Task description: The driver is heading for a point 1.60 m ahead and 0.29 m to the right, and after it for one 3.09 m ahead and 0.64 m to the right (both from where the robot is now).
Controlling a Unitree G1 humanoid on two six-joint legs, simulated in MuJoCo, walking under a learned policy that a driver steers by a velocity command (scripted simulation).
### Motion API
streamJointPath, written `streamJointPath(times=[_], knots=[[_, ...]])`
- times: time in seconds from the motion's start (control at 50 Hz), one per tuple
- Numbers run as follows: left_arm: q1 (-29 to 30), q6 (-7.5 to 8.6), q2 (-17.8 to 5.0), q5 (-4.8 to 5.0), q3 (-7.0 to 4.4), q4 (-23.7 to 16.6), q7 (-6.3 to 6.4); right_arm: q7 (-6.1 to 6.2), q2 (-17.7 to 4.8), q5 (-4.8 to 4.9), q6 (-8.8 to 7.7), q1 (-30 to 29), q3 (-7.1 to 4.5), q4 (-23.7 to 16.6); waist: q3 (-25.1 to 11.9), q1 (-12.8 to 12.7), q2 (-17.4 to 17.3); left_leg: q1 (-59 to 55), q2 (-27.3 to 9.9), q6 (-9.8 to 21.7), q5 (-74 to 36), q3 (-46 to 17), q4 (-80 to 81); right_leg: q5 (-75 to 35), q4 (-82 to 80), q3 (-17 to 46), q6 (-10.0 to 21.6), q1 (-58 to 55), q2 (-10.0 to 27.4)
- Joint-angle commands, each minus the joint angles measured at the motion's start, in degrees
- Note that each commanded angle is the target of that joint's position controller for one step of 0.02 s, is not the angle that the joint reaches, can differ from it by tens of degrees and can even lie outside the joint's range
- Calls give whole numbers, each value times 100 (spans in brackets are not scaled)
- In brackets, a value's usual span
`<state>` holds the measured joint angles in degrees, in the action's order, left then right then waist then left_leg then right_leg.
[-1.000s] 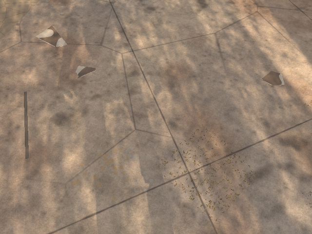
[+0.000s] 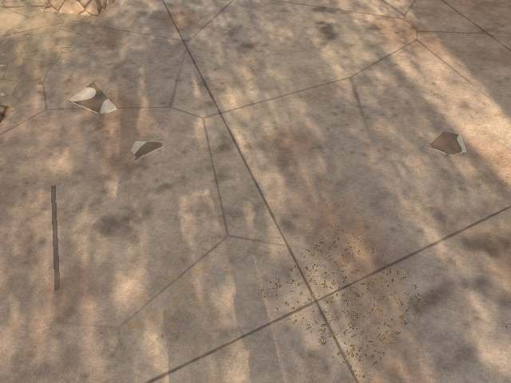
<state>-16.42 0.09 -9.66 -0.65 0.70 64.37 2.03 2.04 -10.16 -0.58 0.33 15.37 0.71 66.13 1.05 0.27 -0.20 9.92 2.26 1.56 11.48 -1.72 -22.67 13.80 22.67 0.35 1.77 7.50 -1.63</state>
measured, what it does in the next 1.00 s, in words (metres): walks ahead: right foot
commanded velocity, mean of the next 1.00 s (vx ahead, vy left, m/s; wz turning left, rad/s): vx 0.41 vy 0.00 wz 0.00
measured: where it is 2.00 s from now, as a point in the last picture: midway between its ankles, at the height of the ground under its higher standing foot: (257, 313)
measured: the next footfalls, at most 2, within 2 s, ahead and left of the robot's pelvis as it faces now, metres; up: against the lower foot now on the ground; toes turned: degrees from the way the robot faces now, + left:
right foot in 0.70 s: +0.43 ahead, -0.04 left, +0.00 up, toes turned -4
left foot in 1.24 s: +0.75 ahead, +0.12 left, +0.00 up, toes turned +4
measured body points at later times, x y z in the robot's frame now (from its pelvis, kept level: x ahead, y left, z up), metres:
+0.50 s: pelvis +0.15 +0.05 +0.00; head +0.17 +0.06 +0.45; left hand +0.26 +0.28 -0.15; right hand +0.04 -0.17 -0.14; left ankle +0.05 +0.11 -0.74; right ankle +0.23 -0.08 -0.68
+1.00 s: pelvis +0.44 +0.01 +0.00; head +0.46 +0.01 +0.45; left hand +0.37 +0.25 -0.14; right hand +0.55 -0.22 -0.14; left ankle +0.56 +0.17 -0.68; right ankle +0.39 -0.03 -0.74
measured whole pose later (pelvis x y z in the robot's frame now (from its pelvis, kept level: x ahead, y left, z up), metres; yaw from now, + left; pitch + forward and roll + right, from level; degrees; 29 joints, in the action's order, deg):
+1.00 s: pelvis +0.44 +0.01 +0.00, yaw +0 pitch +0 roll -1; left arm -25.1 5.5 -10.0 -0.7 -2.0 62.4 0.0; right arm -1.4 -11.5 -2.0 -2.4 8.2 -2.4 54.7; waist 2.4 -1.5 -1.6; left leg 36.6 -6.5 2.4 6.2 0.4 -52.8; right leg 11.9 13.7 -5.7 6.7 2.0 -6.0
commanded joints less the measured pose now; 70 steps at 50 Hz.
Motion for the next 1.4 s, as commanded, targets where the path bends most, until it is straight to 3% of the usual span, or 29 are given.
streamJointPath(times=[0.02, 0.1, 0.16, 0.22, 0.24, 0.26, 0.28, 0.3, 0.34, 0.44, 0.56, 0.62, 0.66, 0.68, 0.7, 0.72, 0.74, 0.76, 0.82, 0.92, 1.12, 1.18, 1.22, 1.24, 1.26, 1.28, 1.3, 1.36, 1.4], knots=[[-413, -43, -788, -21, -198, -97, -2, -13, -597, -53, 15, 234, -139, -142, 492, -77, 340, 628, -136, 311, 2013, -273, -131, 2551, -678, 917, 460, 622, 568], [-931, -17, -920, -49, -356, -2, -9, -141, -277, -192, -142, -223, -101, -534, 954, -293, 851, 1750, -167, 243, 1200, 351, -1841, 3255, -1606, 2530, 1189, 403, 1811], [-688, 106, -971, -72, -425, -112, -52, -238, -365, -120, -311, -184, -166, -692, 785, -100, 657, 1566, -296, 275, 1423, 346, -1702, 2436, -1476, 2087, 1121, 380, 1672], [-203, 157, -852, -4, -443, -287, -84, -207, -224, -26, -401, 947, -218, -320, 726, 461, 407, -792, 107, 326, 663, 679, -183, 2054, -561, 1129, 791, 1791, 965], [-51, 217, -641, -37, -387, -412, -104, -153, -465, -70, -440, 1520, -295, -184, 604, 669, -221, -1620, -467, 390, 1121, -195, 336, 1737, 479, 636, 617, 2466, 602], [23, 291, -131, 1, -247, -641, -171, -111, -1091, -84, -464, 2262, -444, -109, 194, 845, -1670, -2249, -1929, 793, 2906, -2649, 1484, 1589, 2439, -339, 342, 3317, -120], [195, 301, -615, -178, -358, -757, -211, -112, -1167, -69, -394, 2346, -481, 12, 532, 715, -1303, -1694, -2438, 1183, 3399, -3558, 1704, 1801, 3507, -188, 400, 3741, -12], [374, 324, -674, -210, -381, -791, -273, -132, -893, -90, -404, 1723, -414, -207, 946, 400, -547, -1219, -2274, 1178, 3145, -3160, 1643, 1227, 3964, 51, 452, 3848, 327], [265, 402, -463, -132, -347, -697, -368, -156, -692, -61, -519, 1101, -351, -463, 866, 76, -238, -924, -1765, 948, 1629, -2082, 1723, 297, 3878, 104, 363, 3511, 572], [658, 265, -436, -138, -376, -852, -411, -108, -433, -29, -651, 1677, -215, -239, 496, 39, -411, -1339, -1310, 823, -1833, -703, 1396, -278, 3613, -367, 92, 3560, 481], [2083, 234, -281, -33, -228, -1472, -400, -65, -504, -50, -659, 1813, -161, -208, 765, 240, -586, -935, -1152, 801, -3085, -184, 1437, -879, 1605, -848, 134, 2789, 172], [1733, 259, -505, -22, -295, -1481, -313, -49, -669, -49, -688, 1649, -196, -202, 504, -47, -623, -1217, -1317, 724, -4834, -30, 854, -787, 1168, -910, 471, 1888, -75], [448, 337, -762, -9, -440, -1092, -229, -35, -811, -54, -668, 1480, -248, -228, -185, -596, -588, -1391, -1300, 618, -5717, 85, -636, -644, 900, -835, 702, 630, -307], [-422, 382, -898, -54, -528, -813, -178, -51, -844, -25, -649, 1367, -262, -264, -592, -979, -488, -879, -1144, 557, -4975, 194, -1781, -779, 544, -647, 826, -506, -121], [-1261, 404, -1378, -198, -663, -669, -131, -89, -579, -12, -641, 1485, -204, -409, -1220, -1133, 127, 191, -799, 523, -2679, 386, -3533, 275, 444, 852, 1075, -1737, 1208], [-1146, 371, -1671, -253, -714, -732, -188, -164, 38, 128, -600, 2206, -149, -424, -1661, -586, 1184, 2134, 303, 344, 1958, 281, -5652, 496, -357, 3894, 2008, -2763, 2665], [-578, 333, -1407, -5, -694, -765, -237, -162, -542, -5, -567, 1608, -282, -505, -1105, -534, 391, 2651, -58, 472, 1407, -231, -5871, 1584, -910, 3951, 1903, -2063, 2345], [42, 361, -1007, 47, -579, -887, -253, -192, -633, -50, -588, 957, -326, -740, -224, -344, 241, 2781, -352, 501, 775, -168, -5557, 1536, -1107, 2985, 1674, -1112, 2161], [139, 528, -370, -16, -382, -717, -224, -255, -327, -164, -477, 856, -325, -753, 221, 138, 44, 1882, -711, 381, 353, -140, -4723, -372, -1396, 1440, 1197, 320, 1477], [-566, 645, -663, -9, -382, -489, -187, -339, -288, -188, -274, 67, -344, -1094, 433, 158, 211, 2464, -850, 126, -187, 211, -3796, -1433, -1608, 645, 1115, 303, 1217], [-1577, 600, -680, -58, -304, -251, -106, -362, -306, -55, -340, -1932, -261, -1802, 545, -397, 398, 2626, -465, 189, -1047, 720, -1217, -3316, -1243, 179, 882, -1209, 1244], [-1365, 586, -808, -100, -337, -255, -58, -307, -456, -63, -416, -1532, -335, -1759, 329, -80, 480, 1872, -167, 475, -348, 800, -870, -4957, -493, 59, 827, -1533, 1377], [-1181, 555, -857, -63, -350, -267, -60, -210, -650, -120, -518, -8, -466, -1253, -382, 561, 385, 130, 60, 732, -684, 832, -277, -5421, 1226, -146, 638, -1245, 1155], [-1147, 574, -718, 29, -298, -405, -64, -143, -980, -275, -582, 945, -571, -1023, -997, 870, 156, -1398, -845, 976, -1224, -34, -376, -3763, 2687, -250, 510, -107, 930], [-1981, 542, -93, 326, -180, -455, -103, -142, -1543, -346, -559, 1319, -714, -979, -1903, 577, -1196, -3113, -2813, 2060, -2773, -2702, -275, 878, 5169, -642, 182, 1926, -173], [-1700, 500, -710, 168, -370, -366, -48, -200, -1325, -36, -480, 1067, -697, -1002, -1924, 532, -333, -2666, -2708, 2133, -3671, -3009, 21, 1588, 5736, 189, 204, 2186, -217], [-1187, 503, -615, 93, -375, -558, -39, -210, -1057, 21, -498, 363, -593, -1090, -1039, 269, -291, -1848, -2493, 1942, -4147, -1996, 97, 1249, 5577, 350, 197, 2402, 53], [-861, 361, -409, -122, -397, -594, -101, -154, -247, 10, -569, -34, -348, -977, -148, -119, -192, -318, -1705, 1263, -4276, -632, 627, 808, 4552, 257, 95, 1936, 383], [-987, 214, -206, -127, -384, -535, -150, -139, -287, -29, -633, 111, -299, -866, -264, -282, -206, 12, -1569, 1177, -4810, -291, 672, 644, 4127, 170, 14, 1468, 278]])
